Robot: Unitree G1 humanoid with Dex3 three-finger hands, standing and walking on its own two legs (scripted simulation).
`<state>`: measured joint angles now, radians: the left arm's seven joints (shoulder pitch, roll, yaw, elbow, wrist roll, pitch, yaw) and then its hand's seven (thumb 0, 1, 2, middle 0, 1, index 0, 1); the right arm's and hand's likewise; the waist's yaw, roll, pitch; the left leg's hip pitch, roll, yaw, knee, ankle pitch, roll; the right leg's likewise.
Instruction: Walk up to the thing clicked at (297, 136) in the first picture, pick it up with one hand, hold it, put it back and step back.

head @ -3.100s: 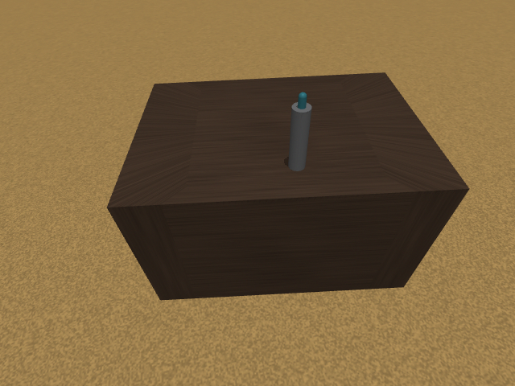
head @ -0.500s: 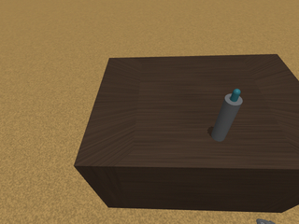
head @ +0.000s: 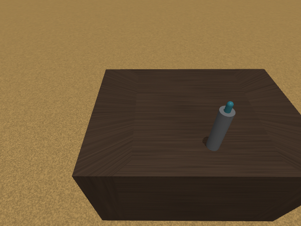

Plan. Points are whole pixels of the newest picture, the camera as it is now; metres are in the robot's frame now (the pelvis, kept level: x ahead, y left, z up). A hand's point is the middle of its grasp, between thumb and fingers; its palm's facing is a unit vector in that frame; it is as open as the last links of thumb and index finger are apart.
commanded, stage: walk up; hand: right
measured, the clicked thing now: (220, 126) +0.49 -0.24 -0.05
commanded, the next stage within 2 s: stand in 0.44 s
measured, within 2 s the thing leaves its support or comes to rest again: neither
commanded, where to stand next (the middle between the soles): +0.05 -0.03 m, yaw +0 degrees
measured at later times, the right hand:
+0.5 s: hand out of the picture +0.12 -0.24 -0.15, palm faces -0.03 +0.95 -0.32, open 7.3 cm
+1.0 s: hand out of the picture +0.11 -0.25 -0.15, palm faces -0.01 +0.94 -0.34, open 7.3 cm
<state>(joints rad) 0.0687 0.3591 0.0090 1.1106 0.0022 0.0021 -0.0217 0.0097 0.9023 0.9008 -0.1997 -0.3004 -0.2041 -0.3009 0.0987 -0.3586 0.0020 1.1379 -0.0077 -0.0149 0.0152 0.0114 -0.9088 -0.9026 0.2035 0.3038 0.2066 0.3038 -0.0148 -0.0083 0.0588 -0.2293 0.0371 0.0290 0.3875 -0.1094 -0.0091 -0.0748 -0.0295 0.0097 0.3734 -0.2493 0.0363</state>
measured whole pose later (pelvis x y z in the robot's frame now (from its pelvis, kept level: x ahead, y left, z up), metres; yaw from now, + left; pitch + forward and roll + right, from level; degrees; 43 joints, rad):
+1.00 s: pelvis +0.03 +0.00 +0.00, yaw +1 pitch -2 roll +0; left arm 0.11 0.35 0.01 1.12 0.02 -0.01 -0.01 0.01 0.90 0.90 -0.20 -0.30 -0.20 -0.30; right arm 0.08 -0.35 -0.01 1.14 0.00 -0.01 0.01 0.01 -0.91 -0.90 0.20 0.30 0.21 0.30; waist -0.01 0.00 0.05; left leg -0.19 0.02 0.03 0.36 -0.13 -0.01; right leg -0.02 -0.04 0.00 0.31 -0.25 0.04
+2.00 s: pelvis +0.03 +0.01 +0.00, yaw +1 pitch -2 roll +0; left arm 0.14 0.35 0.01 1.10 0.02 -0.01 -0.01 0.01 0.90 0.90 -0.20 -0.30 -0.20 -0.30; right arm 0.08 -0.35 -0.01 1.13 0.00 -0.01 0.01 0.01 -0.91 -0.90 0.20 0.30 0.21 0.30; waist 0.00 0.00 0.05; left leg -0.20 0.01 0.02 0.37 -0.14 0.00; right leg -0.01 -0.05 -0.01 0.30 -0.26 0.05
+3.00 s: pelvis +0.02 +0.00 +0.00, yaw +0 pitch +3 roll +0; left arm 0.03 0.29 0.11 0.90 -0.05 -0.10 0.05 0.01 0.47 0.46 -0.06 -0.10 -0.06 -0.10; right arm 0.05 -0.29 -0.12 0.82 0.05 -0.07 -0.05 0.01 -0.45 -0.46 0.10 0.11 0.10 0.11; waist -0.01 0.00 0.04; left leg -0.35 0.03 0.03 0.45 -0.15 -0.01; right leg -0.20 -0.04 0.01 0.45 -0.30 0.04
